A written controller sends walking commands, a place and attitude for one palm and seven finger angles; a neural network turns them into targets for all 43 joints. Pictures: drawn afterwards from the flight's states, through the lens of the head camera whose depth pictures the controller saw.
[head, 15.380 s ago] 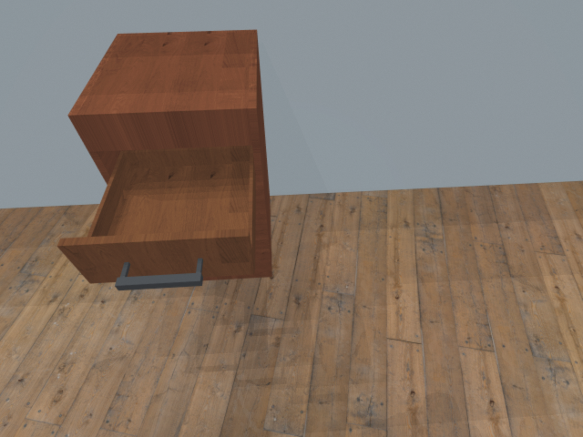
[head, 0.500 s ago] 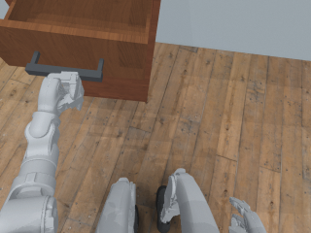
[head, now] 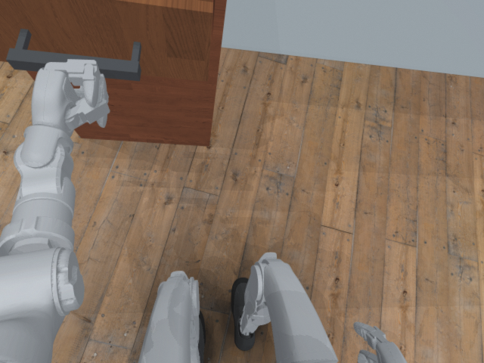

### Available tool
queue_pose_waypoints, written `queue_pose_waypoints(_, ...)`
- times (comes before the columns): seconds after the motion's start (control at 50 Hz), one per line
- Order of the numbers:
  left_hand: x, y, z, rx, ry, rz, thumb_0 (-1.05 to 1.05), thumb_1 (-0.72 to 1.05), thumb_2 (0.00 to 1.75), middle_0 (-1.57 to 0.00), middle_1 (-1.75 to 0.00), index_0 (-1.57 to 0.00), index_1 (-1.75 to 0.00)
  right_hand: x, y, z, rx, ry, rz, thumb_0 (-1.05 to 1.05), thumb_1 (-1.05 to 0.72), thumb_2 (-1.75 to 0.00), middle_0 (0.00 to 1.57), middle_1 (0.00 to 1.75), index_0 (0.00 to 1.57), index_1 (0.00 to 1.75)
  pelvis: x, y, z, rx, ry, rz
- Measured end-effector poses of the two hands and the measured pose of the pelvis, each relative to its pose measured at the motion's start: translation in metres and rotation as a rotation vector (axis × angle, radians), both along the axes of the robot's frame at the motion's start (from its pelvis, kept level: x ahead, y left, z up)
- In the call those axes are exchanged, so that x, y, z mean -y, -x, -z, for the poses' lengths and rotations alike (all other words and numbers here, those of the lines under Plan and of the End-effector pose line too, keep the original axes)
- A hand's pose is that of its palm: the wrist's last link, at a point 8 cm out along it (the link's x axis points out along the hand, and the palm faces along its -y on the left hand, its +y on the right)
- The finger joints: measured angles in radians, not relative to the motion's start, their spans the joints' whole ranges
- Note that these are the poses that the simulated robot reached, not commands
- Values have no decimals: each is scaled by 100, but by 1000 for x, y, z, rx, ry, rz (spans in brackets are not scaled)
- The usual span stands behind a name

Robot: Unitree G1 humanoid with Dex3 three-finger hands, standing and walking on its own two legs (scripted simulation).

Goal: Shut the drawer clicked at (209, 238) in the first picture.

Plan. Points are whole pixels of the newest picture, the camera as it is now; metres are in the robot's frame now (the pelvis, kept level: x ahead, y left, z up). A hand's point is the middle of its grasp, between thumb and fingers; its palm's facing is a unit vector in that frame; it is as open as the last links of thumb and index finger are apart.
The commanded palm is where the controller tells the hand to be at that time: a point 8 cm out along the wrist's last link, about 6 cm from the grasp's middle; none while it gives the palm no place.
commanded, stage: push the drawer shut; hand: left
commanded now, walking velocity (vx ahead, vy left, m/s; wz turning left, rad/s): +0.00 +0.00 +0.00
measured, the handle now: (80, 54) +0.58 +0.22 +0.01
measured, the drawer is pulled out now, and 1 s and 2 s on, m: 0.10 0.00 0.00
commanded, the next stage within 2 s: pull the fist back off the drawer in 1.18 s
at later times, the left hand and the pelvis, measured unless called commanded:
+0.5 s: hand (109, 69) +0.56 +0.18 +0.01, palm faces -0.07 -1.00 -0.05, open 3.3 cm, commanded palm +0.56 +0.19 +0.02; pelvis +0.00 +0.00 -0.01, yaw -1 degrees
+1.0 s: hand (112, 42) +0.61 +0.18 +0.01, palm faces -0.06 -1.00 -0.05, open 3.5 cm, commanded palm +0.62 +0.16 +0.02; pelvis -0.01 +0.00 -0.02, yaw -3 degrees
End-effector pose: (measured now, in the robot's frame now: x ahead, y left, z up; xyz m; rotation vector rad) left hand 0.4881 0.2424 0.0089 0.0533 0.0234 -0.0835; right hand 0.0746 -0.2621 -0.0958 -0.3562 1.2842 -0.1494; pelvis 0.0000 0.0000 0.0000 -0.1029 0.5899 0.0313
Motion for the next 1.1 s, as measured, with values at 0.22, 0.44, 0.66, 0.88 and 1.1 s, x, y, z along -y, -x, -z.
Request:
queue_pose_waypoints(0.22, 1, -28, 1, 6, 5, -6, 2, 79, 88, -140, -159, -140, -160, -3, 24, 2, -82, 6, 39, 0, -91, -90, 21, 30, 21, 30, -2, 0, 5, -20, 12, 6)
queue_pose_waypoints(0.44, 5, -49, -1, 4, 5, -12, 4, 81, 89, -140, -159, -140, -160, -7, 42, 0, -148, 7, 69, 0, -91, -90, 21, 30, 21, 30, -3, 0, 6, -31, 22, 8)
queue_pose_waypoints(0.66, 7, -68, -4, 9, 0, -20, 7, 82, 89, -140, -159, -140, -160, -8, 59, -2, -198, 16, 93, 0, -91, -90, 21, 30, 21, 30, -3, 1, 9, -42, 32, 10)
queue_pose_waypoints(0.88, 6, -90, -4, 16, 1, -25, 8, 79, 88, -140, -159, -140, -160, -9, 79, -4, -247, 34, 124, 0, -91, -90, 21, 30, 21, 30, -3, 5, 15, -63, 45, 13)
queue_pose_waypoints(1.1, 2, -106, -4, 14, -9, -27, 7, 71, 90, -140, -159, -140, -160, -16, 108, -4, -331, 39, 151, 0, -91, -90, 21, 30, 21, 30, -2, 10, 24, -79, 58, 11)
